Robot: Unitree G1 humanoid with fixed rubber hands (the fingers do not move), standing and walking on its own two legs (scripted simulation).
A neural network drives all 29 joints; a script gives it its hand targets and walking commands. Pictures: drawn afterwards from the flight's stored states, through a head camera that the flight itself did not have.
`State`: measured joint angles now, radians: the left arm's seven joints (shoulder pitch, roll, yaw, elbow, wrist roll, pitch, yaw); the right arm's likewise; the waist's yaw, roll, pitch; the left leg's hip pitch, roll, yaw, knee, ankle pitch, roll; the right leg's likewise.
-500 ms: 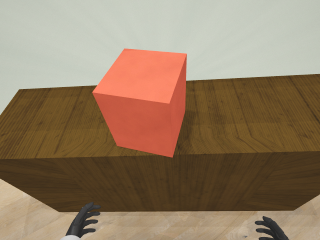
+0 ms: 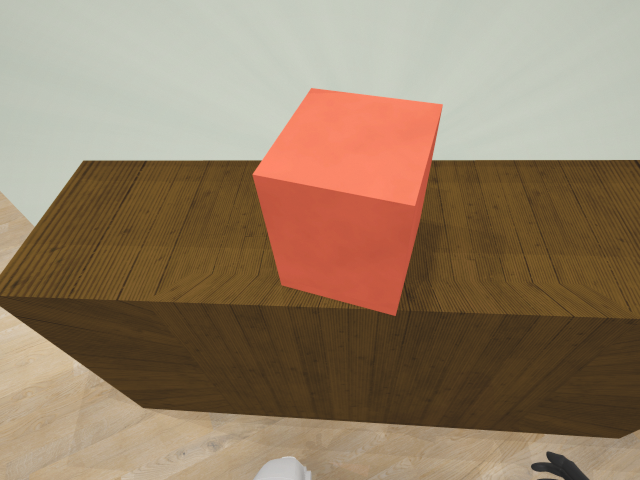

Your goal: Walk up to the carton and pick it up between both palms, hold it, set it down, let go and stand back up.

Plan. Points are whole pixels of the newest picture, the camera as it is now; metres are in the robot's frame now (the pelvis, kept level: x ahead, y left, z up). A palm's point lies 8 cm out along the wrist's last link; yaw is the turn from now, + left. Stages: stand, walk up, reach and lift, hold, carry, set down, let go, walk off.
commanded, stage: walk up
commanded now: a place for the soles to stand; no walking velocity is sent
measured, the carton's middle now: (354, 203) +0.50 +0.00 +0.04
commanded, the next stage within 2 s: none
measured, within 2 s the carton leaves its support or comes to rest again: neither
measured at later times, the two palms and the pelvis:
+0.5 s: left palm (148, 403) +0.23 +0.30 -0.10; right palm out of the picture +0.11 -0.19 -0.11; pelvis +0.07 +0.08 +0.00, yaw -7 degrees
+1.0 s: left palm (148, 403) +0.23 +0.30 -0.09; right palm out of the picture +0.12 -0.21 -0.10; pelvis +0.08 +0.07 +0.00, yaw -11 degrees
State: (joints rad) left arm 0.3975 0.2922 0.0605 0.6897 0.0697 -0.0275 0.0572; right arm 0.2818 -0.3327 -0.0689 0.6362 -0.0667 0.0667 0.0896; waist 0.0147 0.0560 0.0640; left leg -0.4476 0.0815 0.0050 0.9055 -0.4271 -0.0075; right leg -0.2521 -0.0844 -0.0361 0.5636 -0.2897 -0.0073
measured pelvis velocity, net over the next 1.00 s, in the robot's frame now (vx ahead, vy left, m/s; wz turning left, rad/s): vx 0.08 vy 0.07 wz -0.20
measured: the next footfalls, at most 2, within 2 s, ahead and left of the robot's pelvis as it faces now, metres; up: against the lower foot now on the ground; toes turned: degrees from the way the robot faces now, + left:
left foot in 0.08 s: +0.10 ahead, +0.18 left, +0.00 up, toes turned -5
right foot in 0.38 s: +0.14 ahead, -0.05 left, +0.00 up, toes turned -7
